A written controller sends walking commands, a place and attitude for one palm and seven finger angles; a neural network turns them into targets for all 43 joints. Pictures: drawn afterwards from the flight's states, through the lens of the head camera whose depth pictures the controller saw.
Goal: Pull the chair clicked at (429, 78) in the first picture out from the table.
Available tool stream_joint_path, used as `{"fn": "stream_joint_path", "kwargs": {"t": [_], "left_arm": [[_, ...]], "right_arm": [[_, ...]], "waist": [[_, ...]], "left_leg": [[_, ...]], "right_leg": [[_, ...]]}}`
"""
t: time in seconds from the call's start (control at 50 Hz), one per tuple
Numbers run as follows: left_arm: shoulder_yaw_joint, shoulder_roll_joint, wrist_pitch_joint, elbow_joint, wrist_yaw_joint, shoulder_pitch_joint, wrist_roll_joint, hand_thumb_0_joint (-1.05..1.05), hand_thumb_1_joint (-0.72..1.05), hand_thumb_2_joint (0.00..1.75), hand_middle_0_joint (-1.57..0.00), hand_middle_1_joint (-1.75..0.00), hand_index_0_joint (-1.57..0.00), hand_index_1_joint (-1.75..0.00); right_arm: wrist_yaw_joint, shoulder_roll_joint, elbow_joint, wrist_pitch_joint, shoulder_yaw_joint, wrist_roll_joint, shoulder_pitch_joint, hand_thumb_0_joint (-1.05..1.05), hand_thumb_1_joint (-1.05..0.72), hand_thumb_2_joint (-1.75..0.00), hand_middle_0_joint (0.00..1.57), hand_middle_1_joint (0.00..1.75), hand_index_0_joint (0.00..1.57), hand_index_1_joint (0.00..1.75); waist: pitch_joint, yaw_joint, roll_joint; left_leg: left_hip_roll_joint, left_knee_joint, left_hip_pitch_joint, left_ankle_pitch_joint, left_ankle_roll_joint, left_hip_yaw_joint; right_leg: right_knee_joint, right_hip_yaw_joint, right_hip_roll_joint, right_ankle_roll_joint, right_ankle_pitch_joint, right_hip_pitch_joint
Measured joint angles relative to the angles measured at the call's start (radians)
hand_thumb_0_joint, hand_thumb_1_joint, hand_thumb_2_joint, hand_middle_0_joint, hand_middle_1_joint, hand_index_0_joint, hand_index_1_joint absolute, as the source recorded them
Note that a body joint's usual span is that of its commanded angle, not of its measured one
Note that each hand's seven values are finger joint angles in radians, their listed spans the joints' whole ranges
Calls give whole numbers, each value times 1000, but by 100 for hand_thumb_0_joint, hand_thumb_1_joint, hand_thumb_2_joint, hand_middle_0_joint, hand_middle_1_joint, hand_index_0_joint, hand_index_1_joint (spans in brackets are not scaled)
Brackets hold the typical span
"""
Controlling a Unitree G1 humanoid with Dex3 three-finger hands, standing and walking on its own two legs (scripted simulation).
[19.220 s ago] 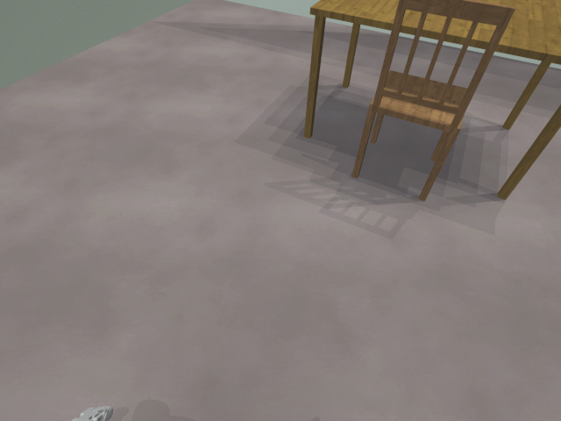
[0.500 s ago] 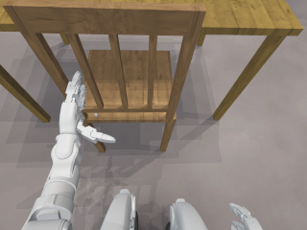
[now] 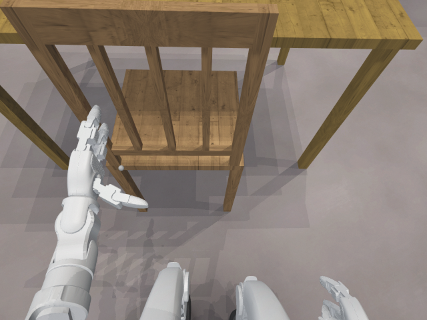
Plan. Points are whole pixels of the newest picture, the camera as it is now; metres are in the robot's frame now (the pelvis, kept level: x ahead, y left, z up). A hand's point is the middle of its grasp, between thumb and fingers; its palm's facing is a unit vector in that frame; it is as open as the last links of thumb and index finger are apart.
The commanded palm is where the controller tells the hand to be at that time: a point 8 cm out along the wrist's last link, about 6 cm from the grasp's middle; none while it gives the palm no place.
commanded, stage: aim the fingers beside a spindle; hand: left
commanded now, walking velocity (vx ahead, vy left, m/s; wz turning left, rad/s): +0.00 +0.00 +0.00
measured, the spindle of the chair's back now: (164, 108) +0.52 +0.12 +0.03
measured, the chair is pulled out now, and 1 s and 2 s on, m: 0.00 0.00 0.00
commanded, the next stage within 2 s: push the fingers through the gap in 1.74 s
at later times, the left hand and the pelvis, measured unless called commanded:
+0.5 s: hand (120, 175) +0.37 +0.18 +0.02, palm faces +0.01 -1.00 -0.03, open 16.9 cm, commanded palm +0.34 +0.23 +0.02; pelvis +0.00 +0.01 +0.00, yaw +0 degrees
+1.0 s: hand (117, 172) +0.36 +0.18 +0.03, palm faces +0.04 -1.00 -0.06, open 16.9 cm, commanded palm +0.35 +0.23 +0.02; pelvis +0.00 +0.02 +0.00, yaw +0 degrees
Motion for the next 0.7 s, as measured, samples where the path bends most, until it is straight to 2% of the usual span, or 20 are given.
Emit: {"fn": "stream_joint_path", "kwargs": {"t": [0.18,0.32,0.46,0.56,0.7], "left_arm": [[-6,-2,28,-12,-54,50,-33,-1,-50,30,-6,-8,-6,-8],[0,-1,-3,-44,-33,59,-26,-1,-50,30,-6,-8,-7,-8],[-22,-1,28,-4,-46,21,-24,-1,-50,30,-6,-8,-6,-8],[-6,-7,35,-29,-30,31,-18,-1,-50,30,-6,-8,-7,-8],[-27,-6,28,-83,-20,67,-22,-1,-50,30,-6,-8,-6,-8]], "right_arm": [[-11,-8,8,-10,-1,12,16,1,-90,-89,20,30,20,30],[-15,-8,11,-32,-2,7,10,1,-90,-89,20,30,20,30],[-17,-7,10,-32,3,10,-2,1,-90,-89,20,30,20,30],[-15,-1,-2,-34,4,3,-4,1,-90,-89,20,30,20,30],[-5,4,2,-28,5,5,12,1,-90,-89,20,30,20,30]], "waist": [[-5,5,5],[-2,5,2],[-7,4,3],[-3,-3,1],[-9,11,6]], "left_leg": [[1,-9,10,4,0,0],[0,-2,8,2,3,-3],[-5,5,-6,3,10,-3],[-3,9,-11,0,14,2],[-7,-7,12,1,21,7]], "right_leg": [[-10,1,2,0,5,10],[-7,-2,1,3,5,11],[-4,-2,-3,10,5,1],[-4,3,-2,15,7,-4],[-24,8,-6,22,10,20]]}}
